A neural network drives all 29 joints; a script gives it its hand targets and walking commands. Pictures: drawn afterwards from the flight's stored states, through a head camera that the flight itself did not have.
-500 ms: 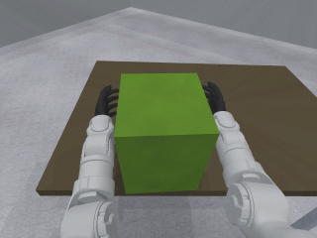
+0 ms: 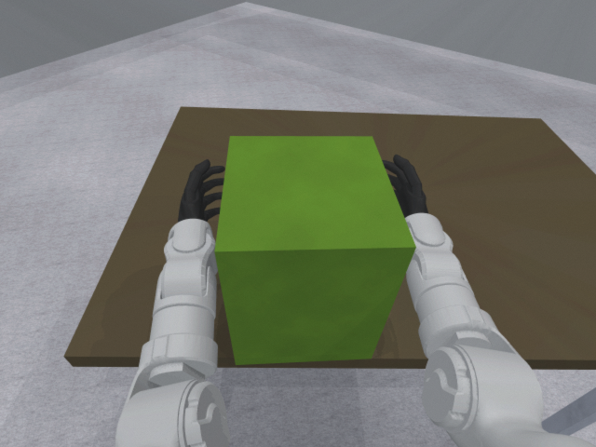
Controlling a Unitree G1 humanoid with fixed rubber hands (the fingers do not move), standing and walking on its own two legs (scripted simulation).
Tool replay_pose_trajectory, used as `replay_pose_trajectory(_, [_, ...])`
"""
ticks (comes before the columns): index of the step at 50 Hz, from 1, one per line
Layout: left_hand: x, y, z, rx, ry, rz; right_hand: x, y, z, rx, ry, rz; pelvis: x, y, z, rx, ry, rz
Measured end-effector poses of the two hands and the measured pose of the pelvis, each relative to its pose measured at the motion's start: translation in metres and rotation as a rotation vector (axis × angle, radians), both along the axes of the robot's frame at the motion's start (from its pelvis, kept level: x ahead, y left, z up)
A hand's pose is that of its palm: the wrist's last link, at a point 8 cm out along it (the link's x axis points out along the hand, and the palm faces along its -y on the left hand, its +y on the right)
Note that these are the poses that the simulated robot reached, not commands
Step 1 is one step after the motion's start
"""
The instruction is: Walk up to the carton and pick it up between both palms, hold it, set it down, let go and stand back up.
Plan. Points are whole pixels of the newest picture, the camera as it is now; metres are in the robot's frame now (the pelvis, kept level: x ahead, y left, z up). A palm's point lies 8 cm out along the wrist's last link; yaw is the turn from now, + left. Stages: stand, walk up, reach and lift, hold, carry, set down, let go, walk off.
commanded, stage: set down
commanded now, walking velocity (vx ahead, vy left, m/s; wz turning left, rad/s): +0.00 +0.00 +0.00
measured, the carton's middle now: (303, 251) +0.37 +0.01 +0.08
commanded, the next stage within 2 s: none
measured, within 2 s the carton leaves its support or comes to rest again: neither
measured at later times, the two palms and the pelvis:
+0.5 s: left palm (194, 236) +0.36 +0.16 +0.11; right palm (435, 215) +0.41 -0.18 +0.13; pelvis +0.00 +0.00 +0.00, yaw +0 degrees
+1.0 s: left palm (157, 283) +0.29 +0.19 +0.11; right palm (450, 266) +0.33 -0.18 +0.11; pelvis -0.03 +0.00 +0.00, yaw +0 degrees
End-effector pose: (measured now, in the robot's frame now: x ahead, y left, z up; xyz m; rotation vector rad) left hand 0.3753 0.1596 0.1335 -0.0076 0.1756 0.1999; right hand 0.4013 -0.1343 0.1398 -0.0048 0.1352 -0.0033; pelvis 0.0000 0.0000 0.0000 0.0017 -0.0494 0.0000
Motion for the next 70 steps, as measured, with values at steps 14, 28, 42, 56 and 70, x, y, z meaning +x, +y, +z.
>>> replay_pose_trajectory(14, [0.004, 0.0, -0.02, 0.039, 0.095, 0.028, 0.011, -0.01, -0.01, -0.009, 0.071, -0.011, 0.001, 0.0, 0.0, 0.0, 0.016, 0.0])
replay_pose_trajectory(28, [-0.021, 0.006, -0.027, 0.028, 0.112, 0.032, 0.003, -0.052, -0.016, 0.002, 0.093, -0.068, 0.0, -0.001, 0.0, 0.0, 0.017, -0.001])
replay_pose_trajectory(42, [-0.082, 0.035, -0.036, 0.004, 0.099, 0.065, -0.059, -0.059, -0.04, 0.004, 0.09, -0.018, -0.019, -0.001, 0.0, 0.0, -0.008, -0.001])
replay_pose_trajectory(56, [-0.098, 0.03, -0.028, -0.005, 0.1, 0.028, -0.079, -0.056, -0.041, -0.028, 0.127, 0.029, -0.024, -0.001, 0.0, 0.0, -0.015, -0.001])
replay_pose_trajectory(70, [-0.152, 0.039, -0.023, 0.034, 0.07, 0.047, -0.131, -0.068, -0.049, -0.01, 0.079, 0.043, -0.025, -0.001, 0.0, 0.0, -0.016, -0.001])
